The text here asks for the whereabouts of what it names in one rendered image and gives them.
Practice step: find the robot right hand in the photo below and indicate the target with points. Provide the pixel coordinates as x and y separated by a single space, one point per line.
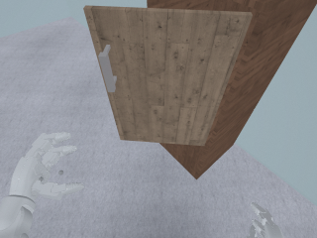
266 228

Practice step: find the handle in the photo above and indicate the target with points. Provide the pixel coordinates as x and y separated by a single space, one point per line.
110 80

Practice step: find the left robot forearm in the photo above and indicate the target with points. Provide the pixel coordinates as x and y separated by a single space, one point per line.
16 216

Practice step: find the robot left hand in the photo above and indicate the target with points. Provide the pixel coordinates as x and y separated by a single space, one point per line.
25 179

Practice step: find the cupboard door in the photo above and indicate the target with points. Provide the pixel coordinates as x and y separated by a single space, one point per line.
172 68

